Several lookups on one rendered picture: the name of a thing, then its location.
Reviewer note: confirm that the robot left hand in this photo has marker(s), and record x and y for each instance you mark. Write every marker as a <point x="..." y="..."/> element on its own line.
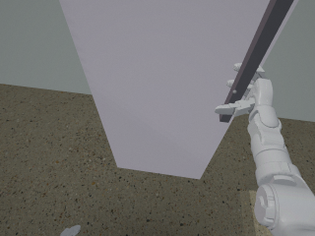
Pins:
<point x="73" y="231"/>

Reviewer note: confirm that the right robot upper arm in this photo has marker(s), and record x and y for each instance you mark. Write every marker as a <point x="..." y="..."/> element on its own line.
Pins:
<point x="285" y="210"/>

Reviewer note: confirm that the fridge door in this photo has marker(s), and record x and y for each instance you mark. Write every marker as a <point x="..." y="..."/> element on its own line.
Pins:
<point x="157" y="70"/>

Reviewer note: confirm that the robot right hand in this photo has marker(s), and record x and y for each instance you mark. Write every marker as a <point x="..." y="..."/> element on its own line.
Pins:
<point x="261" y="93"/>

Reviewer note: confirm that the robot right forearm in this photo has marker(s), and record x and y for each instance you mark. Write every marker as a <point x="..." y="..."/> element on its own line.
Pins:
<point x="273" y="163"/>

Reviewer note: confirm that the handle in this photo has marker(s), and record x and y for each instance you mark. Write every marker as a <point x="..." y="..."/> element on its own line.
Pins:
<point x="264" y="35"/>

